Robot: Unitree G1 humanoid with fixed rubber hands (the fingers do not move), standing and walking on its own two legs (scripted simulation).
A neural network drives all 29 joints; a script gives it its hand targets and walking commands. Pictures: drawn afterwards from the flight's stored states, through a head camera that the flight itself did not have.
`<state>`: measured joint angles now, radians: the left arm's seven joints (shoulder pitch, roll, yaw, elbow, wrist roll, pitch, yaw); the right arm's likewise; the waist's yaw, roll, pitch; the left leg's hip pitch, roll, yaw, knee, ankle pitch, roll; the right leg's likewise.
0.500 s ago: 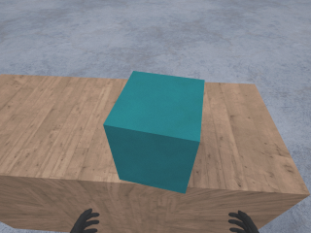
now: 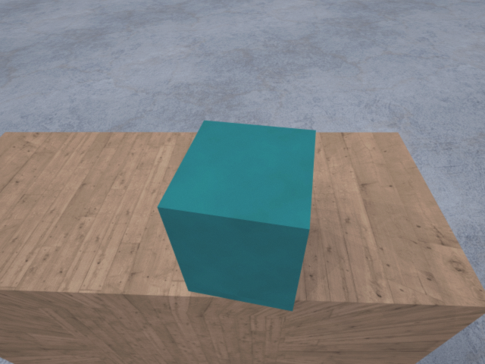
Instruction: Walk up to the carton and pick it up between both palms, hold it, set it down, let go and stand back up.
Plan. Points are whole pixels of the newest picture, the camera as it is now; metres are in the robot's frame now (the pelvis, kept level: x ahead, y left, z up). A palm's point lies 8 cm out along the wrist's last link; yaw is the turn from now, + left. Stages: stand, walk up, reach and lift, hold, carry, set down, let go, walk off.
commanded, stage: stand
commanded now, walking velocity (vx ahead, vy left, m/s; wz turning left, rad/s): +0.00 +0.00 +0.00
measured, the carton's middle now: (248, 215) +0.38 +0.02 +0.05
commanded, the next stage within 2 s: none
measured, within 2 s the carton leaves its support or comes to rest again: neither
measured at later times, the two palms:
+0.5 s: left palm out of the picture +0.05 +0.29 -0.11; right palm out of the picture +0.04 -0.27 -0.12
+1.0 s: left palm out of the picture +0.03 +0.29 -0.12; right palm out of the picture +0.02 -0.27 -0.12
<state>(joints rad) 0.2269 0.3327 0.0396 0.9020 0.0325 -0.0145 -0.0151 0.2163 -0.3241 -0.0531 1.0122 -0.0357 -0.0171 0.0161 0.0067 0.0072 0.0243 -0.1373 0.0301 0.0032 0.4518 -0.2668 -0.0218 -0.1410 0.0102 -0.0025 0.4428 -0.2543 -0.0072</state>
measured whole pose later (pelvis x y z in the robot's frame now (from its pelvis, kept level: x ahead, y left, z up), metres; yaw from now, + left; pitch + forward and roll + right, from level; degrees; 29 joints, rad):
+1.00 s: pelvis -0.03 +0.01 +0.01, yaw +0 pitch -4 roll +0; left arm 0.16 0.32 0.00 1.11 0.01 -0.02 -0.01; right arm 0.14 -0.31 -0.02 1.15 -0.01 -0.01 0.01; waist 0.00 0.00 0.06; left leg -0.11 0.02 0.02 0.36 -0.18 -0.01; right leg -0.12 -0.01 0.01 0.35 -0.16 0.01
